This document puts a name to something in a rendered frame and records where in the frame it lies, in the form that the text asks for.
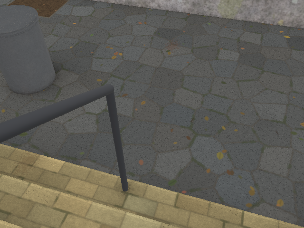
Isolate stairs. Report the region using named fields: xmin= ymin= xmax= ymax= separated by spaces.
xmin=0 ymin=143 xmax=304 ymax=228

